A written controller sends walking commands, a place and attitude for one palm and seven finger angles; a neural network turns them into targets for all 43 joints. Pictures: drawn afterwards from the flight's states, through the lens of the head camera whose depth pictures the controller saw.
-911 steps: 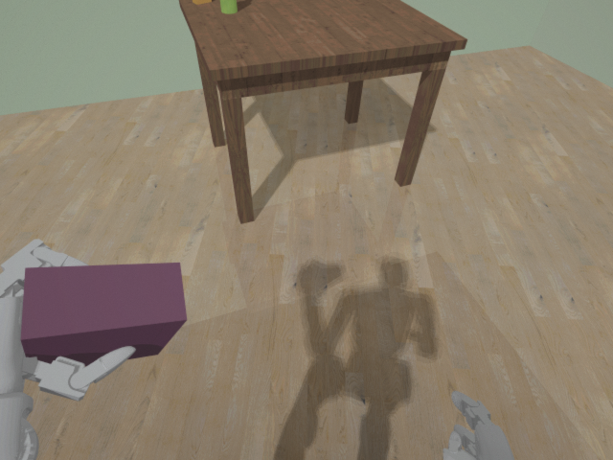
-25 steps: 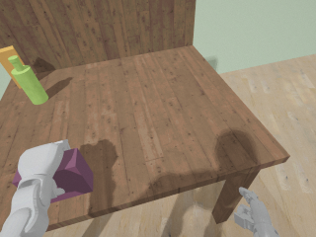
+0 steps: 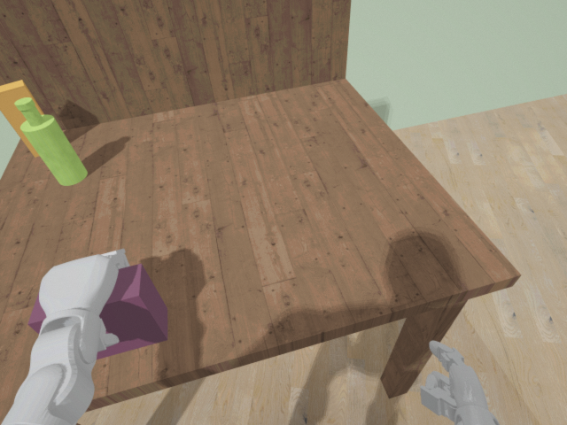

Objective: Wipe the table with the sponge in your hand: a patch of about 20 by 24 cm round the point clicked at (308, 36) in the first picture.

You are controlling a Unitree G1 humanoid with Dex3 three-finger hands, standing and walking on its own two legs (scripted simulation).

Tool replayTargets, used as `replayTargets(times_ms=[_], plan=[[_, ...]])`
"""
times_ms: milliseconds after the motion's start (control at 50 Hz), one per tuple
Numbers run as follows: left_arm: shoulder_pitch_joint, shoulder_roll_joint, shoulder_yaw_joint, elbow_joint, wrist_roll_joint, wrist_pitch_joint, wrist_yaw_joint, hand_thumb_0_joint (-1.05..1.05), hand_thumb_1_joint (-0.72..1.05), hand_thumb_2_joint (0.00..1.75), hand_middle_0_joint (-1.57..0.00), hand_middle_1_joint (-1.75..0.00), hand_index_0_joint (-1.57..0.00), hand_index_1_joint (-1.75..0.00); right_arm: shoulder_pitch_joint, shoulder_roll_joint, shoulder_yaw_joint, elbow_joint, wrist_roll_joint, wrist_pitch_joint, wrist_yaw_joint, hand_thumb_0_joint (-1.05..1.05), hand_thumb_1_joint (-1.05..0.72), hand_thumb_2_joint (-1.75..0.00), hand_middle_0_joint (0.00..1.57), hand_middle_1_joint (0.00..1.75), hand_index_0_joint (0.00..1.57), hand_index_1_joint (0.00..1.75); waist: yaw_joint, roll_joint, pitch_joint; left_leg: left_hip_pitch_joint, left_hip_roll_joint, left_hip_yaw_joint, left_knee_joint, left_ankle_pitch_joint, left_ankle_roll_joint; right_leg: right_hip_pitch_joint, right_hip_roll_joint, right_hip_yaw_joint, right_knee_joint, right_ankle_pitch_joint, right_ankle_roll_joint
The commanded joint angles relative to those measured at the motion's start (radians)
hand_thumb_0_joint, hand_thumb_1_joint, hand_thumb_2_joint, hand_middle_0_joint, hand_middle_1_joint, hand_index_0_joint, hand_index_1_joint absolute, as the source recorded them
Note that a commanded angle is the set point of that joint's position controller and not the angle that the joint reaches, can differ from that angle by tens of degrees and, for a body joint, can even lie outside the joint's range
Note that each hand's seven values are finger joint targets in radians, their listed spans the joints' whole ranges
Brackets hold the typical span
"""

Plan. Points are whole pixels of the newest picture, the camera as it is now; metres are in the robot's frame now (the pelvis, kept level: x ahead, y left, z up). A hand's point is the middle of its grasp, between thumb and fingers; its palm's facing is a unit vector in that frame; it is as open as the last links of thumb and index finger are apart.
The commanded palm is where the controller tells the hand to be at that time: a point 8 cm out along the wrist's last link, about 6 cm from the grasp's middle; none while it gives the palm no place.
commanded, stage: wipe forward along the first lane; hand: left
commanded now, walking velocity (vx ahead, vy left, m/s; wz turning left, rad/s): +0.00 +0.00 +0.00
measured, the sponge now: (113, 322) +0.23 +0.31 +0.00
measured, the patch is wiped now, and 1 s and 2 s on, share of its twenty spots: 0.15 0.30 0.55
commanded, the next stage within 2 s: slide across to the middle lane in 1.60 s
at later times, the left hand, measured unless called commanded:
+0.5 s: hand (106, 275) +0.28 +0.33 +0.05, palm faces -0.12 -0.03 -0.99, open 10.1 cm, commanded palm +0.27 +0.32 +0.08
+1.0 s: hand (107, 253) +0.32 +0.35 +0.05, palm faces -0.12 -0.02 -0.99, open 10.1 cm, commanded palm +0.31 +0.34 +0.08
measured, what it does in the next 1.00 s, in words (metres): stands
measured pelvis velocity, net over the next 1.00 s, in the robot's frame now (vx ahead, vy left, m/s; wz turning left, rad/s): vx -0.01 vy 0.00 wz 0.00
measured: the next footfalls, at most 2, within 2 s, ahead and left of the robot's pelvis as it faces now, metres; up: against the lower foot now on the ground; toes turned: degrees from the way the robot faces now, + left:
none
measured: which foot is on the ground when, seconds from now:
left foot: down 0.00-1.00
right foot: down 0.00-1.00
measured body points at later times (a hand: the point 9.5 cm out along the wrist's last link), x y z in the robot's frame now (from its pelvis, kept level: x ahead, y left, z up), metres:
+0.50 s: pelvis -0.01 -0.01 -0.01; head +0.01 -0.03 +0.44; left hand +0.28 +0.33 +0.10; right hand +0.18 -0.24 -0.12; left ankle +0.02 +0.11 -0.74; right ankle -0.01 -0.11 -0.74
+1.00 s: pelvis -0.01 +0.00 -0.01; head +0.01 -0.03 +0.44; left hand +0.32 +0.35 +0.10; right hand +0.12 -0.27 -0.14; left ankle +0.02 +0.11 -0.74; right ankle -0.01 -0.11 -0.74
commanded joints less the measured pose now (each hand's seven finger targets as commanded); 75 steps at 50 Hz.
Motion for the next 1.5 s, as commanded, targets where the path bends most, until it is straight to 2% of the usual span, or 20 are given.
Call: replayTargets(times_ms=[0, 60, 80, 180, 260, 280, 460, 480, 560, 600, 660, 740, 860, 900, 960, 1020, 1160, 1300, 1360, 1480], plan=[[-0.219, 0.209, 0.101, -0.136, 0.008, -0.010, 0.033, 0.00, 0.10, 1.30, -1.20, -1.60, -1.20, -1.60, -0.166, -0.119, -0.040, -0.161, -0.001, -0.048, -0.012, 0.00, -0.90, -0.90, 0.20, 0.30, 0.20, 0.30, -0.014, -0.088, -0.167, 0.102, -0.028, -0.058, -0.031, 0.130, 0.033, -0.026, 0.006, 0.074, -0.073, 0.124, -0.036], [-0.262, 0.257, 0.133, -0.111, 0.017, -0.009, 0.037, 0.00, 0.10, 1.30, -1.20, -1.60, -1.20, -1.60, -0.166, -0.129, -0.042, -0.148, 0.001, -0.044, -0.016, 0.00, -0.90, -0.90, 0.20, 0.30, 0.20, 0.30, -0.015, -0.058, -0.149, 0.100, -0.031, -0.061, -0.033, 0.110, 0.032, -0.043, 0.012, 0.090, -0.077, 0.099, -0.044], [-0.264, 0.200, 0.083, -0.094, 0.020, -0.005, 0.035, 0.00, 0.10, 1.30, -1.20, -1.60, -1.20, -1.60, -0.153, -0.121, -0.042, -0.154, 0.002, -0.045, -0.018, 0.00, -0.90, -0.90, 0.20, 0.30, 0.20, 0.30, -0.020, -0.056, -0.167, 0.090, -0.033, -0.049, -0.027, 0.111, 0.037, -0.036, 0.007, 0.061, -0.069, 0.101, -0.038], [-0.385, 0.201, 0.052, 0.011, 0.031, -0.006, 0.025, 0.00, 0.10, 1.30, -1.20, -1.60, -1.20, -1.60, -0.129, -0.130, -0.041, -0.135, 0.010, -0.037, -0.025, 0.00, -0.90, -0.90, 0.20, 0.30, 0.20, 0.30, -0.043, -0.076, -0.146, 0.062, -0.036, -0.044, -0.026, 0.045, 0.038, -0.079, 0.007, 0.060, -0.076, 0.041, -0.033], [-0.438, 0.269, 0.095, 0.144, 0.037, -0.006, 0.011, 0.00, 0.10, 1.30, -1.20, -1.60, -1.20, -1.60, -0.104, -0.147, -0.042, -0.111, 0.015, -0.025, -0.032, 0.00, -0.90, -0.90, 0.20, 0.30, 0.20, 0.30, -0.047, -0.115, -0.130, 0.033, -0.040, -0.043, -0.018, 0.016, 0.038, -0.099, 0.011, 0.080, -0.080, 0.020, -0.034], [-0.444, 0.230, 0.056, 0.167, 0.036, -0.010, 0.004, 0.00, 0.10, 1.30, -1.20, -1.60, -1.20, -1.60, -0.090, -0.143, -0.041, -0.120, 0.018, -0.023, -0.031, 0.00, -0.90, -0.90, 0.20, 0.30, 0.20, 0.30, -0.054, -0.116, -0.147, 0.017, -0.040, -0.035, -0.010, 0.021, 0.042, -0.089, 0.007, 0.060, -0.070, 0.031, -0.029], [-0.480, 0.295, 0.118, 0.277, 0.042, -0.077, -0.001, 0.00, 0.10, 1.30, -1.20, -1.60, -1.20, -1.60, -0.033, -0.161, -0.056, -0.120, 0.018, -0.005, -0.018, 0.00, -0.90, -0.90, 0.20, 0.30, 0.20, 0.30, -0.054, -0.130, -0.171, -0.036, -0.039, -0.034, 0.027, 0.036, 0.043, -0.109, 0.008, 0.075, -0.039, 0.090, -0.030], [-0.488, 0.249, 0.076, 0.278, 0.043, -0.085, 0.000, 0.00, 0.10, 1.30, -1.20, -1.60, -1.20, -1.60, -0.019, -0.156, -0.057, -0.130, 0.019, -0.006, -0.018, 0.00, -0.90, -0.90, 0.20, 0.30, 0.20, 0.30, -0.063, -0.113, -0.180, -0.042, -0.040, -0.029, 0.032, 0.033, 0.047, -0.113, 0.006, 0.057, -0.035, 0.087, -0.026], [-0.539, 0.304, 0.119, 0.333, 0.048, -0.107, 0.020, 0.00, 0.10, 1.30, -1.20, -1.60, -1.20, -1.60, 0.003, -0.167, -0.064, -0.112, 0.022, -0.002, -0.017, 0.00, -0.90, -0.90, 0.20, 0.30, 0.20, 0.30, -0.068, -0.137, -0.169, -0.074, -0.038, -0.034, 0.039, 0.006, 0.046, -0.144, 0.009, 0.069, -0.032, 0.052, -0.026], [-0.584, 0.268, 0.075, 0.359, 0.055, -0.111, 0.028, 0.00, 0.10, 1.30, -1.20, -1.60, -1.20, -1.60, 0.018, -0.161, -0.066, -0.111, 0.025, -0.003, -0.018, 0.00, -0.90, -0.90, 0.20, 0.30, 0.20, 0.30, -0.084, -0.134, -0.173, -0.075, -0.035, -0.024, 0.047, -0.014, 0.050, -0.164, 0.003, 0.061, -0.034, 0.029, -0.020], [-0.627, 0.339, 0.123, 0.408, 0.055, -0.115, 0.035, 0.00, 0.10, 1.30, -1.20, -1.60, -1.20, -1.60, 0.033, -0.174, -0.069, -0.095, 0.028, 0.003, -0.019, 0.00, -0.90, -0.90, 0.20, 0.30, 0.20, 0.30, -0.083, -0.131, -0.192, -0.095, -0.035, -0.025, 0.051, -0.014, 0.049, -0.149, 0.004, 0.076, -0.027, 0.043, -0.023], [-0.643, 0.312, 0.085, 0.462, 0.059, -0.120, 0.031, 0.00, 0.10, 1.30, -1.20, -1.60, -1.20, -1.60, 0.048, -0.171, -0.068, -0.098, 0.030, 0.013, -0.016, 0.00, -0.90, -0.90, 0.20, 0.30, 0.20, 0.30, -0.091, -0.135, -0.201, -0.114, -0.036, -0.020, 0.061, -0.006, 0.051, -0.145, -0.003, 0.069, -0.020, 0.068, -0.017], [-0.665, 0.379, 0.146, 0.515, 0.065, -0.150, 0.039, 0.00, 0.10, 1.30, -1.20, -1.60, -1.20, -1.60, 0.068, -0.177, -0.072, -0.095, 0.029, 0.021, -0.012, 0.00, -0.90, -0.90, 0.20, 0.30, 0.20, 0.30, -0.079, -0.120, -0.220, -0.128, -0.031, -0.027, 0.065, -0.005, 0.053, -0.148, 0.003, 0.074, -0.013, 0.064, -0.024], [-0.704, 0.348, 0.108, 0.527, 0.069, -0.160, 0.044, 0.00, 0.10, 1.30, -1.20, -1.60, -1.20, -1.60, 0.084, -0.174, -0.072, -0.099, 0.030, 0.023, -0.011, 0.00, -0.90, -0.90, 0.20, 0.30, 0.20, 0.30, -0.099, -0.129, -0.215, -0.134, -0.030, -0.023, 0.070, -0.012, 0.054, -0.165, 0.001, 0.061, -0.009, 0.059, -0.017], [-0.733, 0.414, 0.160, 0.562, 0.075, -0.169, 0.056, 0.00, 0.10, 1.30, -1.20, -1.60, -1.20, -1.60, 0.091, -0.181, -0.072, -0.090, 0.031, 0.028, -0.011, 0.00, -0.90, -0.90, 0.20, 0.30, 0.20, 0.30, -0.092, -0.111, -0.216, -0.148, -0.030, -0.027, 0.066, -0.019, 0.053, -0.170, 0.004, 0.068, -0.009, 0.044, -0.022], [-0.786, 0.375, 0.105, 0.601, 0.087, -0.167, 0.062, 0.00, 0.10, 1.30, -1.20, -1.60, -1.20, -1.60, 0.104, -0.178, -0.073, -0.086, 0.031, 0.030, -0.009, 0.00, -0.90, -0.90, 0.20, 0.30, 0.20, 0.30, -0.114, -0.126, -0.207, -0.148, -0.028, -0.024, 0.070, -0.046, 0.055, -0.200, 0.002, 0.061, -0.015, 0.010, -0.015], [-0.899, 0.477, 0.150, 0.689, 0.111, -0.175, 0.061, 0.00, 0.10, 1.30, -1.20, -1.60, -1.20, -1.60, 0.139, -0.190, -0.071, -0.070, 0.032, 0.039, -0.010, 0.00, -0.90, -0.90, 0.20, 0.30, 0.20, 0.30, -0.118, -0.074, -0.266, -0.153, -0.025, -0.035, 0.075, -0.027, 0.054, -0.202, 0.008, 0.061, 0.001, 0.020, -0.024], [-0.948, 0.399, 0.073, 0.718, 0.123, -0.194, 0.058, 0.00, 0.10, 1.30, -1.20, -1.60, -1.20, -1.60, 0.180, -0.185, -0.077, -0.070, 0.028, 0.046, 0.000, 0.00, -0.90, -0.90, 0.20, 0.30, 0.20, 0.30, -0.138, -0.049, -0.292, -0.122, -0.015, -0.043, 0.092, 0.009, 0.052, -0.250, 0.016, 0.038, 0.021, 0.043, -0.028], [-0.941, 0.436, 0.122, 0.728, 0.112, -0.204, 0.067, 0.00, 0.10, 1.30, -1.20, -1.60, -1.20, -1.60, 0.185, -0.190, -0.080, -0.065, 0.027, 0.053, 0.001, 0.00, -0.90, -0.90, 0.20, 0.30, 0.20, 0.30, -0.129, -0.071, -0.301, -0.132, -0.013, -0.050, 0.090, 0.035, 0.050, -0.243, 0.020, 0.039, 0.024, 0.067, -0.031], [-1.048, 0.451, 0.090, 0.777, 0.131, -0.196, 0.081, 0.00, 0.10, 1.30, -1.20, -1.60, -1.20, -1.60, 0.226, -0.201, -0.081, -0.044, 0.027, 0.055, 0.003, 0.00, -0.90, -0.90, 0.20, 0.30, 0.20, 0.30, -0.163, -0.070, -0.290, -0.134, -0.010, -0.057, 0.092, 0.009, 0.053, -0.288, 0.025, 0.030, 0.028, 0.033, -0.028]])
